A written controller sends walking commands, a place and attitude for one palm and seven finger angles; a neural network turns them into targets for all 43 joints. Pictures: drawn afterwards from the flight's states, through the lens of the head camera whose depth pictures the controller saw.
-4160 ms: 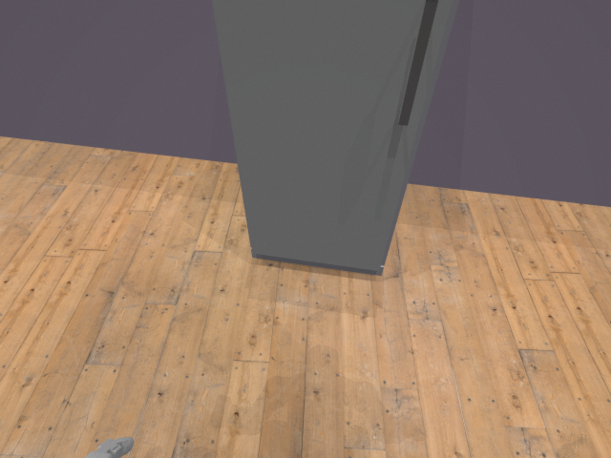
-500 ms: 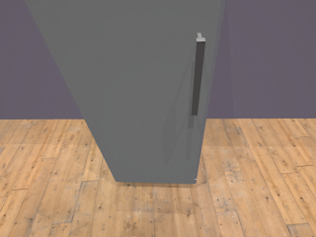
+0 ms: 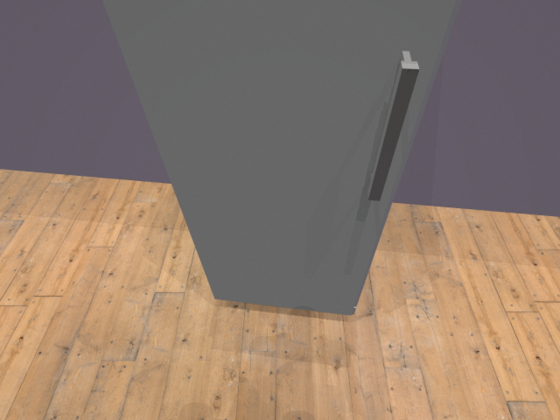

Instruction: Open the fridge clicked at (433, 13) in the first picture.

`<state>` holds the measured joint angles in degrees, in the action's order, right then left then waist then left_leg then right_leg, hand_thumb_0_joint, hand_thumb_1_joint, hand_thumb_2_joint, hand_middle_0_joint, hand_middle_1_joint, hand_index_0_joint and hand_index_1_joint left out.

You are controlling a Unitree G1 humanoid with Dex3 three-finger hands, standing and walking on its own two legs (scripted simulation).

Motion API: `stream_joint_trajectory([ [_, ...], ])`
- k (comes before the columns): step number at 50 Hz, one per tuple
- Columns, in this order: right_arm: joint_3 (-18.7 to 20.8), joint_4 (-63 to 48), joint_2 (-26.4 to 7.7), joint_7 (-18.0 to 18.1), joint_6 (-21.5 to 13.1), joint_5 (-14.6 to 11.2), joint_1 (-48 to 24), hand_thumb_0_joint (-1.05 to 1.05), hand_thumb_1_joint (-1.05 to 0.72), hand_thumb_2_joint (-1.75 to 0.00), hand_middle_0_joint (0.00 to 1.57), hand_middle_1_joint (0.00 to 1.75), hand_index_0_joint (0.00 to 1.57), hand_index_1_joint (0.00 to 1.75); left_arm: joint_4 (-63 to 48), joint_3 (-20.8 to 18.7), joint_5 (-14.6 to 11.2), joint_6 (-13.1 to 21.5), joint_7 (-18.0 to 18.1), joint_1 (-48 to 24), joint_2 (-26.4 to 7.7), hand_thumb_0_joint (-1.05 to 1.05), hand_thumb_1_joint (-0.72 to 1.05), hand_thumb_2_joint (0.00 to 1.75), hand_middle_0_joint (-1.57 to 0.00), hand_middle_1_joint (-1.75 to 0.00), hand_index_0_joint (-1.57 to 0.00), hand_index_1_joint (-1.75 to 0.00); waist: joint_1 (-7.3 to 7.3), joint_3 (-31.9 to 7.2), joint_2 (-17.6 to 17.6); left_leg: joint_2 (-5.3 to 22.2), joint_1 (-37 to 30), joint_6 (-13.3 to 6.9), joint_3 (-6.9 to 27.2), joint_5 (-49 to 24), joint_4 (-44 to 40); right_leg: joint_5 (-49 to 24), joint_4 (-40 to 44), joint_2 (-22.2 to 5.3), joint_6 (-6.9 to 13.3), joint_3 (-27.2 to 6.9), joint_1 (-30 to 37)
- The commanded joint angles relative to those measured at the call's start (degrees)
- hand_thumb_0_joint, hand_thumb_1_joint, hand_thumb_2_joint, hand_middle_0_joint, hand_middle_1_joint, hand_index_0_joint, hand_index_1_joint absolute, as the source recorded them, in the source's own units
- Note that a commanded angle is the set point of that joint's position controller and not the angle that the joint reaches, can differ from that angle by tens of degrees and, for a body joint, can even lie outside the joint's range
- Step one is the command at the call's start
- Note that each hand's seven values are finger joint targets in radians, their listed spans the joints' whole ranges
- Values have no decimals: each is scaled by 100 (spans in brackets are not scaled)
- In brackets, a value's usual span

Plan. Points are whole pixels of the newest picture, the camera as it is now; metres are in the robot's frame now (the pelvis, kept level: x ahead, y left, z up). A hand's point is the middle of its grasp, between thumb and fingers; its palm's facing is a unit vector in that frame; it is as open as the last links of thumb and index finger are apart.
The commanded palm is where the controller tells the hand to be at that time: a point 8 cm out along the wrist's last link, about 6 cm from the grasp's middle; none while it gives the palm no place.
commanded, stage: come to a stop and stand still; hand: right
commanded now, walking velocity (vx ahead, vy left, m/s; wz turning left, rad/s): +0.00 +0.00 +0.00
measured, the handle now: (387, 135) +0.55 -0.12 +0.12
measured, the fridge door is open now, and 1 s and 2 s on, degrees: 0 0 0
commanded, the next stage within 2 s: look again from close up in 0.50 s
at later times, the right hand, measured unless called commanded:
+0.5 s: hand out of the picture -0.01 -0.11 -0.18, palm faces +0.06 +0.98 -0.18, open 7.3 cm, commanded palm none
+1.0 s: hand out of the picture +0.01 -0.17 -0.18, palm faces +0.02 +0.97 -0.23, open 7.4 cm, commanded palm none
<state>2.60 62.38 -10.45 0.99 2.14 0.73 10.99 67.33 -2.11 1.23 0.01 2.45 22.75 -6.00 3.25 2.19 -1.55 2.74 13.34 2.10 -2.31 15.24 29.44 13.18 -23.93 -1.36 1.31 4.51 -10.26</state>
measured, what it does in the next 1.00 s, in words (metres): steps on the spot: left foot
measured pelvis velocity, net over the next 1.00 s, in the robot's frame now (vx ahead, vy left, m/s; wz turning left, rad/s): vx -0.01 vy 0.01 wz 0.00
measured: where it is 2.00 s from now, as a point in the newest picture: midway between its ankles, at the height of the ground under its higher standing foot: outside the picture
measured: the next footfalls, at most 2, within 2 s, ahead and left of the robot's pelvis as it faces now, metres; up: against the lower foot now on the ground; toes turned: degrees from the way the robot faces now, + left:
left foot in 0.02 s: +0.04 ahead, +0.15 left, +0.00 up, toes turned +3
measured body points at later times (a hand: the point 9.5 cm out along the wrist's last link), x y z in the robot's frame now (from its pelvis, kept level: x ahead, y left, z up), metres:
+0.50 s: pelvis +0.01 +0.05 +0.00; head +0.01 +0.06 +0.45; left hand +0.01 +0.28 -0.17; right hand -0.02 -0.16 -0.16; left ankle +0.00 +0.14 -0.74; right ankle +0.00 -0.10 -0.74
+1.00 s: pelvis -0.01 +0.01 -0.01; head -0.01 +0.02 +0.44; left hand +0.00 +0.23 -0.17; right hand +0.01 -0.22 -0.16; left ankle +0.00 +0.14 -0.74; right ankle -0.01 -0.09 -0.74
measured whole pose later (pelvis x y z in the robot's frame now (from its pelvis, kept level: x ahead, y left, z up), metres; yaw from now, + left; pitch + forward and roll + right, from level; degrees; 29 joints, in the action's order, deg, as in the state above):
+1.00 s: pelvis -0.01 +0.01 -0.01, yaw +0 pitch -2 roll +0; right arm 0.0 61.4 -10.1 1.6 -0.5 0.9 15.7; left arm 60.8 0.2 1.0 1.1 1.1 17.9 -9.0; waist 0.2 0.5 0.6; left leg 2.9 12.4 1.0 -2.2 14.6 28.6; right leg 15.1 -27.4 0.5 1.5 3.8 -10.8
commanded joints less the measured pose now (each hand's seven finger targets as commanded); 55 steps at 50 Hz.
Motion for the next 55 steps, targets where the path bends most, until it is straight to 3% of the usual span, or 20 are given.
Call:
stream_joint_trajectory([
  [1, -20, 110, -449, 104, -248, -16, 650, 0, -90, -90, 20, 30, 20, 30, -223, 17, -78, 77, -18, 136, -330, 0, 90, 90, -20, -30, -20, -30, -304, -29, -201, 914, -1009, -362, 912, -560, -1240, 380, 40, -421, -145, -448, -1001],
  [2, -35, 66, -566, 112, -254, -23, 500, 0, -90, -90, 20, 30, 20, 30, -224, 63, -53, 49, -56, 121, -232, 0, 90, 90, -20, -30, -20, -30, -251, 247, -220, 1105, -504, -522, 976, -359, -1393, 504, 14, -303, -191, -351, -856],
  [3, -66, 34, -579, 100, -246, -18, 409, 0, -90, -90, 20, 30, 20, 30, -202, 63, -37, 62, -86, 191, -209, 0, 90, 90, -20, -30, -20, -30, -192, 293, 122, 1023, -143, -528, 807, -173, -1273, 189, 143, -275, -164, -402, -532],
  [4, -46, 68, -550, 92, -291, -23, 406, 0, -90, -90, 20, 30, 20, 30, -133, 60, -1, 14, -67, 211, -247, 0, 90, 90, -20, -30, -20, -30, -208, 266, -650, 726, -73, -503, 790, -64, -1329, 63, 56, -260, -210, -309, -418],
  [5, -71, 69, -441, 96, -301, -35, 421, 0, -90, -90, 20, 30, 20, 30, -123, 49, 5, 2, -57, 228, -369, 0, 90, 90, -20, -30, -20, -30, -210, 344, -891, 685, 67, -496, 754, -18, -1428, -14, 31, -305, -213, -262, -285],
  [7, -121, 80, -343, 102, -295, -35, 442, 0, -90, -90, 20, 30, 20, 30, -95, 51, -4, 17, -57, 214, -389, 0, 90, 90, -20, -30, -20, -30, -211, 473, -583, 558, 155, -449, 597, -467, -1318, -421, 129, -366, -201, -319, -124],
  [12, -109, 45, -351, 120, -322, -51, 600, 0, -90, -90, 20, 30, 20, 30, -123, 59, -34, 45, -35, 31, -503, 0, 90, 90, -20, -30, -20, -30, -280, 161, 20, 426, -333, -361, 486, -1429, -1069, -822, 243, -488, -216, -348, -8],
  [29, -123, 203, -368, 112, -348, -26, 924, 0, -90, -90, 20, 30, 20, 30, -263, 83, -53, 6, -8, -421, -681, 0, 90, 90, -20, -30, -20, -30, -284, 200, 163, 384, -139, -351, 548, -1009, -1367, -654, 320, -509, -231, -304, 351],
  [30, -102, 374, -536, 354, -528, 69, 1532, 0, -90, -90, 20, 30, 20, 30, -678, 79, -91, 139, -84, -1106, -776, 0, 90, 90, -20, -30, -20, -30, -632, 314, -413, 912, -520, 129, 1131, -4735, -1051, 45, -1264, -377, -360, 22, -680],
  [31, -77, 129, -742, 317, -587, 74, 1426, 0, -90, -90, 20, 30, 20, 30, -933, 81, -105, 51, -97, -700, -515, 0, 90, 90, -20, -30, -20, -30, -272, -200, -328, 1193, -733, -198, 1198, -4450, -926, 950, -1463, -259, -176, -445, -696],
  [32, -58, 17, -744, 257, -606, 79, 1120, 0, -90, -90, 20, 30, 20, 30, -918, 62, -70, 27, -124, -676, -494, 0, 90, 90, -20, -30, -20, -30, -272, -266, 177, 1267, -589, -562, 1141, -3749, -1017, 918, -1422, -272, -162, -341, -532],
  [33, -91, -22, -695, 222, -563, 93, 935, 0, -90, -90, 20, 30, 20, 30, -909, 65, -84, 35, -126, -586, -489, 0, 90, 90, -20, -30, -20, -30, -195, -278, 131, 1064, -222, -791, 898, -2199, -1086, 899, -1183, -266, -193, -247, -335],
  [35, -106, -146, -535, 192, -516, 68, 772, 0, -90, -90, 20, 30, 20, 30, -864, 84, -57, 99, -140, -245, -517, 0, 90, 90, -20, -30, -20, -30, -81, -314, 38, 662, 155, -697, 683, -680, -850, 193, -385, -156, -194, -310, 133],
  [36, -132, -152, -397, 180, -479, 33, 773, 0, -90, -90, 20, 30, 20, 30, -853, 84, -48, 152, -128, -167, -622, 0, 90, 90, -20, -30, -20, -30, -102, -227, 203, 425, 264, -574, 567, -269, -658, -87, -161, -318, -123, -481, 132],
  [38, -150, -183, -202, 171, -430, 13, 873, 0, -90, -90, 20, 30, 20, 30, -919, 87, -2, 206, -90, -184, -831, 0, 90, 90, -20, -30, -20, -30, -271, -81, 310, 166, 47, -456, 373, -140, -499, -478, 21, -687, 61, -789, -344],
  [40, -163, -170, -276, 144, -353, 41, 849, 0, -90, -90, 20, 30, 20, 30, -974, 104, -18, 197, -84, -451, -812, 0, 90, 90, -20, -30, -20, -30, -353, 279, 703, 137, 10, -412, 332, 68, -455, -22, 342, -597, 71, -892, -689],
  [42, -176, -172, -308, 122, -336, 55, 865, 0, -90, -90, 20, 30, 20, 30, -1016, 114, -20, 207, -79, -437, -858, 0, 90, 90, -20, -30, -20, -30, -385, 485, 625, 122, -46, -394, 304, 3, -436, 192, 524, -587, 111, -957, -889],
  [45, -189, -186, -364, 100, -318, 35, 843, 0, -90, -90, 20, 30, 20, 30, -1005, 122, -19, 201, -80, -405, -948, 0, 90, 90, -20, -30, -20, -30, -391, 523, 214, 148, -34, -374, 309, 45, -477, 568, 681, -540, 120, -982, -905],
  [51, -174, -285, -497, 84, -316, 24, 754, 0, -90, -90, 20, 30, 20, 30, -934, 126, -15, 218, -95, -368, -1026, 0, 90, 90, -20, -30, -20, -30, -404, 335, 152, 221, -153, -370, 332, -85, -511, 523, 735, -496, 133, -955, -797],
  [55, -170, -290, -572, 82, -336, 12, 703, 0, -90, -90, 20, 30, 20, 30, -854, 132, -25, 245, -98, -359, -1025, 0, 90, 90, -20, -30, -20, -30, -397, 54, 215, 292, -244, -366, 347, -370, -516, -75, 575, -480, 128, -840, -514],
])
